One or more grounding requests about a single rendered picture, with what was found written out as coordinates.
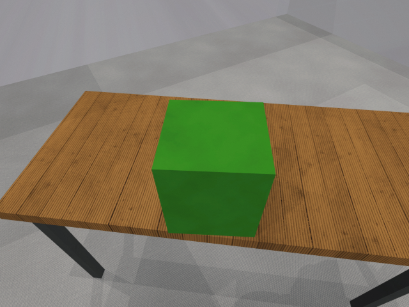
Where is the table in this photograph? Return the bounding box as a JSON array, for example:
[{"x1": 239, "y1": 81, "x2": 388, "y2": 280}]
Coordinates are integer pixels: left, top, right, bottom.
[{"x1": 0, "y1": 91, "x2": 409, "y2": 307}]

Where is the carton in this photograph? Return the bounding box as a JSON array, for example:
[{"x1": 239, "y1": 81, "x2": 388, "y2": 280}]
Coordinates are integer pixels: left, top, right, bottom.
[{"x1": 151, "y1": 100, "x2": 275, "y2": 237}]

